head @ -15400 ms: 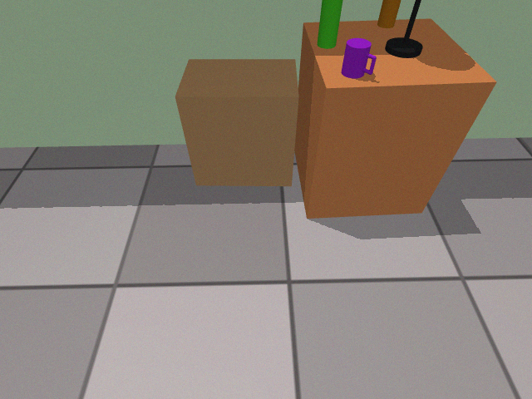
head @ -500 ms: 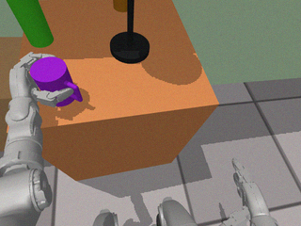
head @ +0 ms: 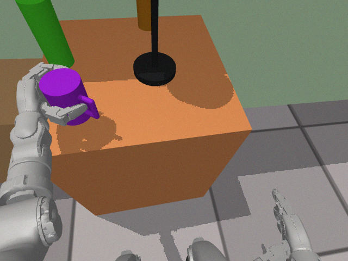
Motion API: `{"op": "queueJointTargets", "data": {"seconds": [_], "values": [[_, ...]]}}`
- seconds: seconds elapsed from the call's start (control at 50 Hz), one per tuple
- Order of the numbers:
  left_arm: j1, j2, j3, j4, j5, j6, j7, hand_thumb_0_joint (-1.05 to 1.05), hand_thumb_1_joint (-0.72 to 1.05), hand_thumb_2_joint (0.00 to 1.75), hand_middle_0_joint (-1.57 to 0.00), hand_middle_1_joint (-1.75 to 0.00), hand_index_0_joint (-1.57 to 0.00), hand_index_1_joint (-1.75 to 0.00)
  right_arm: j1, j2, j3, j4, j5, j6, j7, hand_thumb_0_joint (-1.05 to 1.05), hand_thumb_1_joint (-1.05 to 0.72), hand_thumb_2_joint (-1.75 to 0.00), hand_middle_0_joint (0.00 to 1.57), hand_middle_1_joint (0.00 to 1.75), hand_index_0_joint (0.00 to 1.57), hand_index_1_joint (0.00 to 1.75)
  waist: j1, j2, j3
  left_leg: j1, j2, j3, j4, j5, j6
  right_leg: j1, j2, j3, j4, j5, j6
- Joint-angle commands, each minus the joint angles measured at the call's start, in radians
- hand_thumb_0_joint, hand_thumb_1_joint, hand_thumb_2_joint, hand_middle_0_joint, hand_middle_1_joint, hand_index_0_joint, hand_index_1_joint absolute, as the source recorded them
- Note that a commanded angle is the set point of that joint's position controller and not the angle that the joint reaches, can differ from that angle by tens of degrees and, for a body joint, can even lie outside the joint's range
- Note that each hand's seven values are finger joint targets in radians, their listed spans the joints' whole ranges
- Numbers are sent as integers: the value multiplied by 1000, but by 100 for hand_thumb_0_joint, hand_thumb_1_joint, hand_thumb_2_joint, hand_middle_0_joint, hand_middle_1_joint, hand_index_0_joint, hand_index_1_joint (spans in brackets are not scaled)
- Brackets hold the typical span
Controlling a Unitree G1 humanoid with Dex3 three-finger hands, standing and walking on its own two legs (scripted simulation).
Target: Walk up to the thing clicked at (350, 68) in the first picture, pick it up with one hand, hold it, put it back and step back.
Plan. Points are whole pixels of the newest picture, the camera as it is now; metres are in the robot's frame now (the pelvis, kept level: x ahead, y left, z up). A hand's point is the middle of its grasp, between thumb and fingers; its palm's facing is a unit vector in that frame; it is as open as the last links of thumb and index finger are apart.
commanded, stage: settle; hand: left
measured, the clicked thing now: (75, 101) +0.48 +0.17 +0.08
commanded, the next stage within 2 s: lift in 0.26 s
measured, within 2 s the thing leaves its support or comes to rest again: neither
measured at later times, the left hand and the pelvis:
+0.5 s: hand (57, 92) +0.48 +0.19 +0.11, palm faces +0.11 -0.99 -0.03, open 11.2 cm; pelvis -0.01 +0.00 +0.01, yaw +0 degrees
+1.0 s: hand (41, 88) +0.42 +0.19 +0.18, palm faces +0.13 -0.99 -0.05, open 11.1 cm; pelvis +0.01 +0.00 +0.03, yaw +1 degrees
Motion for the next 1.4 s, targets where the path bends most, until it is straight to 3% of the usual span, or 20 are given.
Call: {"op": "queueJointTargets", "data": {"seconds": [0.0, 0.02, 0.04, 0.08, 0.24, 0.44, 0.64, 0.76, 0.78, 0.86, 0.88, 0.92, 1.08, 1.16, 1.2, 1.22, 1.26, 1.3, 1.34, 1.38], "values": [[-599, 240, 34, -323, -49, -109, -8, 0, -3, 141, -135, -153, -136, -155, -5, -112, -66, -136, 3, -58, -13, 0, 53, -6, 5, 5, 5, 5, 8, 156, -533, 347, -17, -2, -112, 441, 9, 231, 28, -30, -88, 385, -48], [-579, 283, 58, -301, -45, -101, -5, 0, -2, 141, -136, -153, -137, -155, -19, -174, -116, -168, 5, -57, -21, 0, 53, -6, 5, 5, 5, 5, -1, 135, -559, 362, -16, -1, -113, 426, 15, 234, 27, -26, -95, 378, -45], [-599, 260, 35, -335, -47, -106, -6, 0, -1, 141, -135, -153, -136, -155, 15, -109, -60, -134, 5, -57, -16, 0, 53, -6, 5, 5, 5, 5, 8, 145, -543, 340, -21, 4, -111, 431, 16, 258, 24, -24, -96, 396, -42], [-570, 310, 70, -313, -43, -101, 2, 0, -2, 142, -138, -155, -139, -157, -18, -166, -107, -171, 7, -61, -24, 0, 53, -6, 5, 5, 5, 5, 8, 118, -571, 332, -23, 5, -115, 431, 19, 298, 22, -18, -98, 418, -40], [-610, 256, 31, -371, -51, -98, 6, 0, -3, 144, -136, -155, -136, -157, -9, -116, -59, -134, 15, -76, -27, 0, 53, -6, 5, 5, 5, 5, 10, 167, -525, 406, -16, -4, -144, 420, 4, 237, 29, -31, -118, 349, -49], [-586, 266, 30, -374, -48, -59, 21, 0, 7, 137, -132, -151, -134, -151, -22, -144, -96, -129, 21, -99, -40, 0, 53, -6, 5, 5, 5, 5, 26, 137, -517, 386, -21, 4, -179, 369, 5, 296, 25, -31, -149, 331, -48], [-514, 228, 5, -532, -75, -16, 18, 0, 9, 137, -131, -150, -133, -150, -22, -130, -96, -72, 38, -118, -49, 0, 54, -6, 5, 5, 5, 5, 66, 148, -506, 462, -22, 9, -210, 451, 0, 344, 24, -36, -175, 386, -45], [-396, 146, -36, -671, -90, 49, 38, 0, 6, 137, -128, -148, -131, -149, 24, -113, -90, -5, 45, -131, -52, 0, 55, -5, 5, 5, 5, 5, 83, 171, -493, 553, -13, 4, -218, 602, -13, 363, 27, -51, -176, 461, -47], [-390, 169, -22, -729, -92, 58, 39, 0, 4, 137, -128, -148, -130, -149, 20, -138, -114, -15, 44, -132, -53, 0, 54, -5, 5, 5, 5, 5, 79, 166, -514, 567, -12, 5, -211, 624, -11, 369, 27, -50, -182, 482, -44], [-336, 149, -15, -798, -106, 125, 55, 0, -1, 138, -129, -150, -131, -151, -42, -117, -96, 5, 54, -142, -63, 0, 55, -5, 5, 5, 5, 5, 106, 90, -418, 487, -24, 16, -243, 524, 2, 445, 19, -47, -207, 471, -35], [-314, 151, -5, -802, -110, 142, 59, 0, -1, 136, -128, -149, -130, -150, -50, -153, -122, 11, 55, -147, -69, 0, 55, -5, 5, 5, 5, 5, 102, 75, -412, 506, -21, 14, -255, 517, 0, 446, 21, -49, -210, 457, -36], [-294, 131, -12, -847, -107, 172, 65, 0, 1, 137, -129, -149, -131, -150, -30, -113, -83, 3, 58, -152, -67, 0, 55, -5, 5, 5, 5, 5, 113, 71, -397, 516, -22, 13, -268, 510, 0, 446, 21, -52, -220, 438, -37], [-197, 75, -43, -984, -120, 297, 47, 0, 3, 137, -129, -150, -131, -151, -51, -119, -86, 50, 62, -187, -79, 0, 55, -5, 5, 5, 5, 5, 114, 27, -328, 554, -40, 33, -310, 425, 16, 483, 11, -52, -277, 404, -22], [-179, 69, -51, -1066, -115, 349, 51, 0, 5, 137, -128, -149, -130, -150, -80, -64, -42, 118, 61, -205, -77, 0, 55, -5, 5, 5, 5, 5, 138, 58, -266, 535, -52, 40, -335, 357, 19, 484, 3, -48, -308, 343, -23], [-176, 92, -26, -1108, -122, 375, 56, 0, 5, 135, -128, -148, -130, -149, -106, -125, -91, 118, 60, -218, -85, 0, 55, -5, 5, 5, 5, 5, 127, 37, -249, 545, -50, 33, -357, 305, 20, 477, 6, -51, -325, 286, -25], [-173, 89, -29, -1146, -121, 382, 58, 0, 4, 135, -128, -148, -130, -149, -122, -98, -63, 114, 59, -226, -83, 0, 55, -5, 5, 5, 5, 5, 138, 55, -253, 548, -53, 33, -362, 288, 19, 486, 4, -50, -334, 266, -26], [-144, 113, 11, -1160, -129, 404, 65, 0, 6, 135, -127, -148, -129, -149, -114, -125, -99, 156, 57, -240, -94, 0, 55, -5, 5, 5, 5, 5, 139, 36, -254, 551, -54, 33, -375, 254, 21, 492, 3, -50, -350, 232, -25], [-118, 102, 11, -1192, -135, 420, 69, 0, 9, 134, -127, -148, -129, -148, -119, -93, -65, 163, 59, -254, -94, 0, 55, -5, 5, 5, 5, 5, 146, 10, -229, 536, -60, 37, -378, 226, 26, 501, -1, -46, -368, 202, -20], [-116, 99, 15, -1230, -141, 437, 72, 0, 11, 135, -127, -148, -129, -149, -129, -120, -96, 174, 56, -267, -102, 0, 55, -5, 5, 5, 5, 5, 139, -4, -241, 553, -57, 33, -385, 237, 28, 505, 0, -47, -368, 215, -18], [-95, 87, 8, -1242, -144, 451, 70, 0, 8, 135, -128, -148, -130, -149, -126, -74, -59, 207, 59, -273, -101, 0, 55, -5, 5, 5, 5, 5, 153, 25, -236, 557, -60, 36, -387, 255, 25, 510, -1, -48, -370, 229, -21]]}}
